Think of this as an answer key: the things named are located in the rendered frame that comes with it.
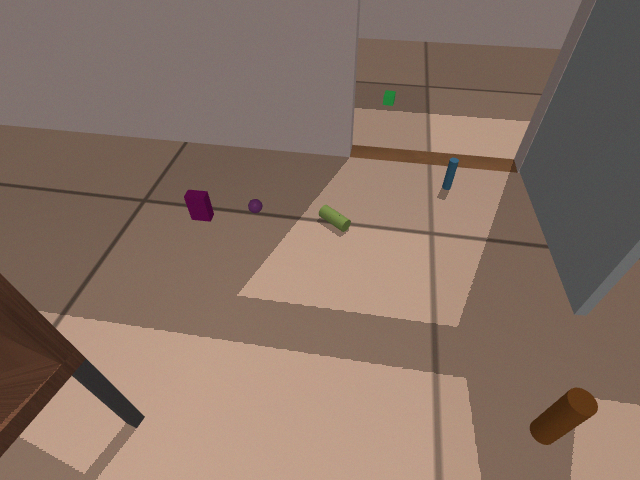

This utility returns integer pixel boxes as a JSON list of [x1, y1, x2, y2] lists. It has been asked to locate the chair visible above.
[[0, 274, 145, 457]]

